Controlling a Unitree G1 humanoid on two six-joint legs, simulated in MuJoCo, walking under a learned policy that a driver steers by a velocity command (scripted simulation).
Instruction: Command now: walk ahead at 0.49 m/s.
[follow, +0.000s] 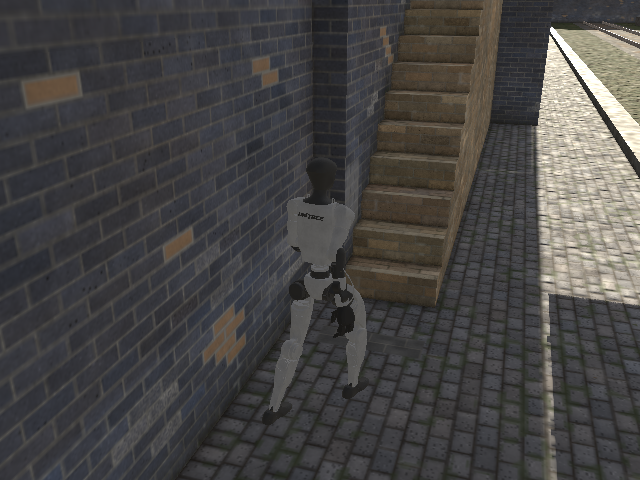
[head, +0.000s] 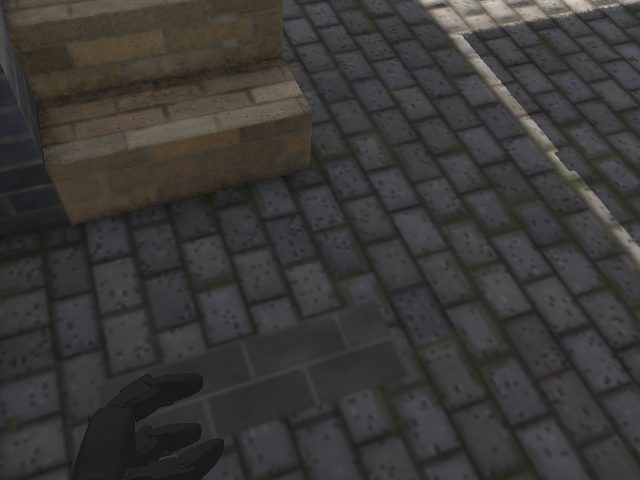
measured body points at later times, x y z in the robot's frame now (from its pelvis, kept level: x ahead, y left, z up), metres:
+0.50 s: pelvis +0.33 -0.02 +0.01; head +0.36 -0.02 +0.46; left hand +0.27 +0.24 -0.12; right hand +0.54 -0.22 -0.09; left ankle +0.52 +0.09 -0.69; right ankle +0.14 -0.10 -0.71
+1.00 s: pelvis +0.62 -0.02 +0.02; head +0.64 -0.02 +0.47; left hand +0.79 +0.27 -0.05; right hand +0.71 -0.31 -0.09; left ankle +0.51 +0.07 -0.71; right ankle +0.77 -0.12 -0.71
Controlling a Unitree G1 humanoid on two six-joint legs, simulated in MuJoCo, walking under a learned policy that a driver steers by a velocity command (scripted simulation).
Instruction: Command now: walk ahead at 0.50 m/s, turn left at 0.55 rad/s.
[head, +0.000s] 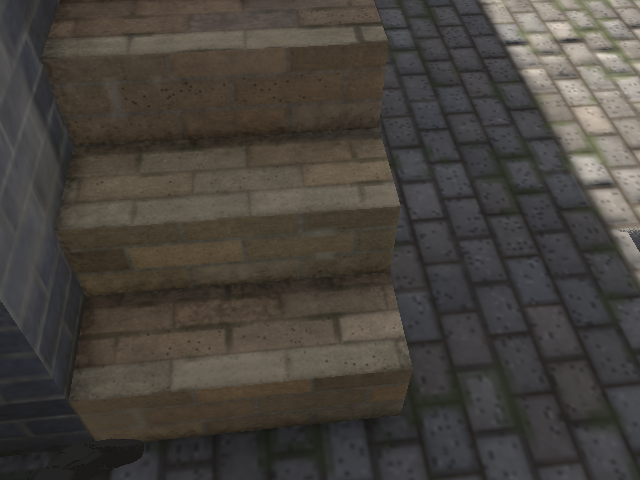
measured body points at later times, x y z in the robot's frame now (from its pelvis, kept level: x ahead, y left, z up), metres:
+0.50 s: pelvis +0.21 +0.02 -0.01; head +0.24 +0.04 +0.44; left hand +0.18 +0.33 -0.13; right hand +0.51 -0.14 -0.06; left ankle +0.27 +0.13 -0.74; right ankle +0.12 -0.14 -0.72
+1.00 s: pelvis +0.33 +0.05 +0.00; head +0.35 +0.05 +0.45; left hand +0.39 +0.34 -0.10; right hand +0.55 -0.14 -0.11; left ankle +0.26 +0.14 -0.70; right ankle +0.39 -0.04 -0.73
